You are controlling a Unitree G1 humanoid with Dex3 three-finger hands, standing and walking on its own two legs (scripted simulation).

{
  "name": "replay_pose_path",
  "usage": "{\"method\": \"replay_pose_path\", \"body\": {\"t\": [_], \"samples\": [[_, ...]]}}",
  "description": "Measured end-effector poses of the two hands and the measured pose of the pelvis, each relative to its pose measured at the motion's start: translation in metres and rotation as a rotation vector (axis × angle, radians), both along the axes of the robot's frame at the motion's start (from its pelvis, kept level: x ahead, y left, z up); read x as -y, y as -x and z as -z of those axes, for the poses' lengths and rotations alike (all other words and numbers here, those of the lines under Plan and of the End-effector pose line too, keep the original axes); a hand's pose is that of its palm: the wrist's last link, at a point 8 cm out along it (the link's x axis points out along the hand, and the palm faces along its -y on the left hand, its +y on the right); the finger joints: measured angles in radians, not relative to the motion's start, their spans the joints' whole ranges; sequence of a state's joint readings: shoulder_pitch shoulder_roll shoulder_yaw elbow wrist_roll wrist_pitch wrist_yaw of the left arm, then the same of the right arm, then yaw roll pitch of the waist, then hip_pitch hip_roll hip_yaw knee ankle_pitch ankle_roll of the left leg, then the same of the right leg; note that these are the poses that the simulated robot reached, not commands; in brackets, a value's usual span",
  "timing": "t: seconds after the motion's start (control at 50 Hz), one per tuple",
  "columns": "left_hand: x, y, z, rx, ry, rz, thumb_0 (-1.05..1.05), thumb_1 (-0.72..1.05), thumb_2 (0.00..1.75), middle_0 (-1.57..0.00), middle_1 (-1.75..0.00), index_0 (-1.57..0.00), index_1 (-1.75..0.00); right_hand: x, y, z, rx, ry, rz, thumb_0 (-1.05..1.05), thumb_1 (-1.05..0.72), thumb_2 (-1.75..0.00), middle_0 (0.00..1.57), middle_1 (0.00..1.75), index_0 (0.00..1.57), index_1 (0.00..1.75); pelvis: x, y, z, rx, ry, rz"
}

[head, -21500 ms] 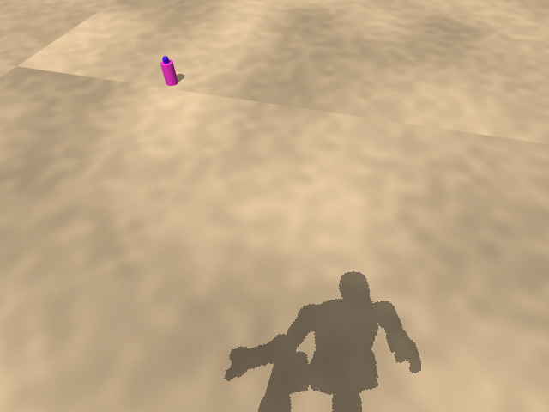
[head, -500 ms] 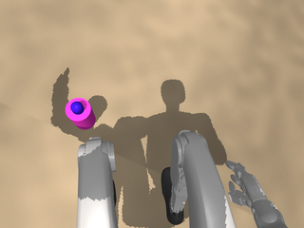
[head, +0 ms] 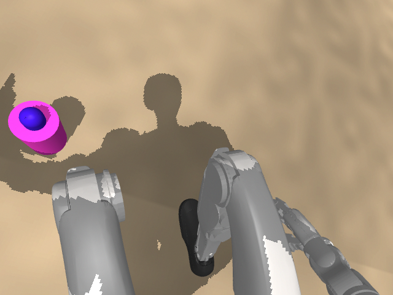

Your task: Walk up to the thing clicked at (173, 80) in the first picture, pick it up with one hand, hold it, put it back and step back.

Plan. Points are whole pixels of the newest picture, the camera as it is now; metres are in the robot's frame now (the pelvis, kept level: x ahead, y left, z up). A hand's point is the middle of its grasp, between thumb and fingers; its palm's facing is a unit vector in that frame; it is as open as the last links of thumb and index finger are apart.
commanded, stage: close in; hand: left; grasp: from the side
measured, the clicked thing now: (40, 128) +0.43 +0.25 -0.22
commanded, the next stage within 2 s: rest palm in 0.68 s
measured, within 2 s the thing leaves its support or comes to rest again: neither
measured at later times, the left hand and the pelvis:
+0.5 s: hand (27, 141) +0.40 +0.27 -0.19, palm faces +0.04 -1.00 +0.03, open 17.6 cm; pelvis -0.01 +0.01 -0.03, yaw -4 degrees
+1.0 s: hand (39, 140) +0.40 +0.25 -0.19, palm faces +0.11 -0.99 +0.03, open 17.7 cm; pelvis -0.02 +0.02 -0.03, yaw -5 degrees
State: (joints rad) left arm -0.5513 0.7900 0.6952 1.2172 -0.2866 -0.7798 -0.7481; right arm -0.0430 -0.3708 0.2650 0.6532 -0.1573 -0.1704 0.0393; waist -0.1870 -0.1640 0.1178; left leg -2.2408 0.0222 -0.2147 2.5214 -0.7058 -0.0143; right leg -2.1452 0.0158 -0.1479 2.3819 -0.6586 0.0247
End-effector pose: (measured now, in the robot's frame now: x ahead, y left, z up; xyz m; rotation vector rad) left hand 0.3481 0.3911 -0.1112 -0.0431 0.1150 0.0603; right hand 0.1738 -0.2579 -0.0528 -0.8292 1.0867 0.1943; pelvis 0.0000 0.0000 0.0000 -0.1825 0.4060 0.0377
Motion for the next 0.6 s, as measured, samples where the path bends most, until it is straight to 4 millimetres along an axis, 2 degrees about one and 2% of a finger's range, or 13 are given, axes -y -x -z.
{"method": "replay_pose_path", "body": {"t": [0.16, 0.28, 0.4, 0.6], "samples": [[0.034, -0.002, 0.052, -0.043, 0.052, 0.041, -0.01, -0.61, 0.05, -0.04, -0.17, -0.08, -0.14, -0.011, 0.0, 0.005, -0.035, 0.043, -0.089, 0.01, -0.86, -0.88, 0.2, 0.3, 0.21, 0.3, -0.004, 0.002, 0.015, 0.065, 0.031, 0.022], [0.062, -0.016, 0.076, -0.009, 0.069, 0.01, -0.01, -0.61, 0.02, -0.04, -0.16, -0.09, -0.12, -0.021, -0.004, 0.0, -0.047, 0.096, -0.161, 0.0, -0.88, -0.88, 0.2, 0.3, 0.21, 0.3, -0.008, 0.004, 0.023, 0.118, 0.064, 0.035], [0.069, -0.027, 0.079, 0.051, 0.031, -0.024, -0.01, -0.61, 0.01, -0.05, -0.14, -0.09, -0.1, -0.025, 0.001, -0.006, -0.083, 0.147, -0.195, 0.0, -0.89, -0.88, 0.2, 0.3, 0.21, 0.3, -0.012, 0.008, 0.026, 0.158, 0.093, 0.041], [0.081, -0.021, 0.071, 0.037, -0.005, 0.02, -0.01, -0.61, 0.0, -0.05, -0.11, -0.09, -0.06, -0.023, 0.022, -0.008, -0.142, 0.15, -0.178, 0.0, -0.9, -0.88, 0.2, 0.3, 0.21, 0.3, -0.016, 0.014, 0.023, 0.174, 0.111, 0.039]]}}
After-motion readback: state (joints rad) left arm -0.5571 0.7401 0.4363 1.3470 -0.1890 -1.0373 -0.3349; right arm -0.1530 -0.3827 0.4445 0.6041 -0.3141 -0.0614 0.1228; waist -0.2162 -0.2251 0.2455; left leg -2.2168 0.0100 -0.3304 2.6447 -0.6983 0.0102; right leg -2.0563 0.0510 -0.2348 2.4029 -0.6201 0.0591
